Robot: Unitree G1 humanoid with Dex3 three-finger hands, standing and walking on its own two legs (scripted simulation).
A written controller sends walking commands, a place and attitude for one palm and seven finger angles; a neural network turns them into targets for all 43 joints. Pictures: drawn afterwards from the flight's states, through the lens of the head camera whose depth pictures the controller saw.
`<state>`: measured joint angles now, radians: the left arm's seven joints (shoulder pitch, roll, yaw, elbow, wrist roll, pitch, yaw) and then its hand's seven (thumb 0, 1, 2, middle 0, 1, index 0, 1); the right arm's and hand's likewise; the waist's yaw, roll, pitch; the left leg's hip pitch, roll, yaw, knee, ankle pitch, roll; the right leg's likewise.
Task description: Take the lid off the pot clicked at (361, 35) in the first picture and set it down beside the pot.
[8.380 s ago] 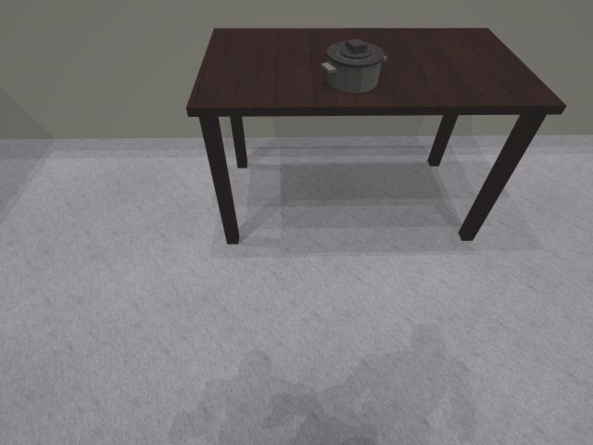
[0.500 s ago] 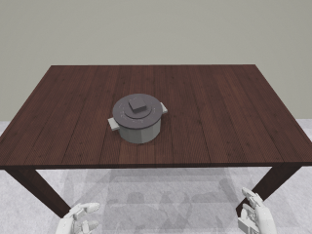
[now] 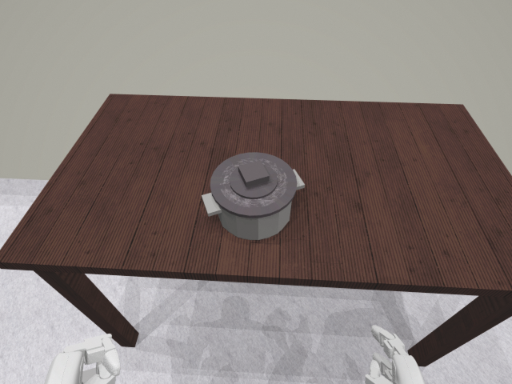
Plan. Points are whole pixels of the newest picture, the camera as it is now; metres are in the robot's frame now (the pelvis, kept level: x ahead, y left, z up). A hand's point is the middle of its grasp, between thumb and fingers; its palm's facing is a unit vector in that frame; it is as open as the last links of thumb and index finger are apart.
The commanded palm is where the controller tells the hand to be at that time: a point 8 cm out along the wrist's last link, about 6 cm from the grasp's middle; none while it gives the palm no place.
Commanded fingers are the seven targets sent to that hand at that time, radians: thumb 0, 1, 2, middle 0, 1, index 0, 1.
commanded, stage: raise the hand higher, near the body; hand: left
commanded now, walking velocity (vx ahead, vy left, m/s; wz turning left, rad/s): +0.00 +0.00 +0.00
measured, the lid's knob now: (253, 173) +0.49 +0.06 +0.03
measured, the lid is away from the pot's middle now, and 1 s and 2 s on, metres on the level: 0.00 0.00 0.00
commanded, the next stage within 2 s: reach forward and open the fingers in 0.66 s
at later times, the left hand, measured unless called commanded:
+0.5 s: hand (96, 344) +0.15 +0.22 +0.06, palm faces +0.27 -0.89 -0.37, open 3.1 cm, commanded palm +0.10 +0.26 +0.09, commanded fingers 0.00 0.90 0.90 -1.30 -1.50 -1.30 -1.50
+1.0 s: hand (80, 313) +0.18 +0.24 +0.09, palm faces -0.06 -0.11 -0.99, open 2.9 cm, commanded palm +0.15 +0.25 +0.14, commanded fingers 0.00 0.50 1.10 -1.15 -1.04 -1.15 -1.04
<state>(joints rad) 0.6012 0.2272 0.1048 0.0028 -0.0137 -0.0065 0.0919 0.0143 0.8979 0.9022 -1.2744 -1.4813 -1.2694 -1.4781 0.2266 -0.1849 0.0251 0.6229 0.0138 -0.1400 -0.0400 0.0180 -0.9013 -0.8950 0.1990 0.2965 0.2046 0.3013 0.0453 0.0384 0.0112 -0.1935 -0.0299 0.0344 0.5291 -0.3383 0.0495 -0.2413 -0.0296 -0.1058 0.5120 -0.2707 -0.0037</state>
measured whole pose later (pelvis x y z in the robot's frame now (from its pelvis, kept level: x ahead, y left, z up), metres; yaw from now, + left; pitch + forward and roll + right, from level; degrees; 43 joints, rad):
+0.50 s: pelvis +0.00 +0.00 +0.00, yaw +0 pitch -2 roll -1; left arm 0.65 0.26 0.14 -0.30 -0.02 -0.08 0.09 0.01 0.89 0.90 -1.30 -1.50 -1.29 -1.50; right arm 0.18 -0.20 0.01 0.58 0.01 -0.16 -0.03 0.02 -0.90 -0.90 0.20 0.30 0.20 0.30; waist 0.06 0.05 0.02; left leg -0.13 -0.03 0.03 0.48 -0.31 0.05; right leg -0.17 -0.02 -0.11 0.46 -0.24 0.00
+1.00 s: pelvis -0.01 -0.02 +0.00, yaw -3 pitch +1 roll +0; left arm 0.52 0.57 0.09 -0.38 0.76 0.11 0.07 0.01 0.75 0.95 -1.24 -1.35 -1.24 -1.34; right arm 0.12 -0.28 0.01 0.57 0.02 0.07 0.01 0.02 -0.90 -0.90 0.20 0.30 0.20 0.30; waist 0.08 0.11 -0.01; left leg -0.20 0.00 0.07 0.49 -0.31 0.03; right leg -0.28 0.00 -0.07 0.51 -0.24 -0.03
